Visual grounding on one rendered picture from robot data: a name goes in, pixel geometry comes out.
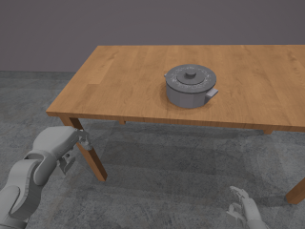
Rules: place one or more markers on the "right robot forearm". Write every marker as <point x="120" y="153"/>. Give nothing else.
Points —
<point x="256" y="224"/>

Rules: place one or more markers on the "robot left hand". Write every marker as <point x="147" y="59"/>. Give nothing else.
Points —
<point x="58" y="140"/>

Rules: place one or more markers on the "pot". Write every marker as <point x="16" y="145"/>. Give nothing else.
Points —
<point x="189" y="101"/>

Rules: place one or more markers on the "knob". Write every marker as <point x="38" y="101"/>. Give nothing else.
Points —
<point x="190" y="73"/>

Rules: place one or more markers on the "lid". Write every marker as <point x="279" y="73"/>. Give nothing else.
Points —
<point x="203" y="81"/>

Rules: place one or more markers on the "table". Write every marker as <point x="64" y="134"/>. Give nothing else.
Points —
<point x="260" y="87"/>

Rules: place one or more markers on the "robot right hand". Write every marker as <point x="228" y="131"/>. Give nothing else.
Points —
<point x="238" y="215"/>

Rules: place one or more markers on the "left robot forearm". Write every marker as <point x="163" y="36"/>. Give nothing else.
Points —
<point x="21" y="195"/>

